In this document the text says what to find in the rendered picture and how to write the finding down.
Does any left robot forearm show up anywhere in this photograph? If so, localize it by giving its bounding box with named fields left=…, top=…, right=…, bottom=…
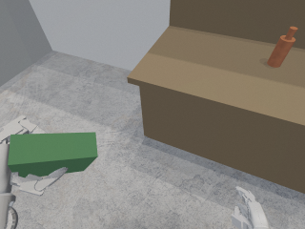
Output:
left=0, top=193, right=18, bottom=229

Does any table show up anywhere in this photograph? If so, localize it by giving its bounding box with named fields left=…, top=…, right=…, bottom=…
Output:
left=127, top=0, right=305, bottom=194

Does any robot left hand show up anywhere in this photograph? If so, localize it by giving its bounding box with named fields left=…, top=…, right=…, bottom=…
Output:
left=0, top=115, right=69, bottom=197

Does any sponge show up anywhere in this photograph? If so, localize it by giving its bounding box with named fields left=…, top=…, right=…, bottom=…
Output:
left=8, top=132, right=98, bottom=178

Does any robot right hand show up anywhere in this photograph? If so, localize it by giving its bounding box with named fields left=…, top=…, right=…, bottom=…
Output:
left=231, top=186, right=271, bottom=229

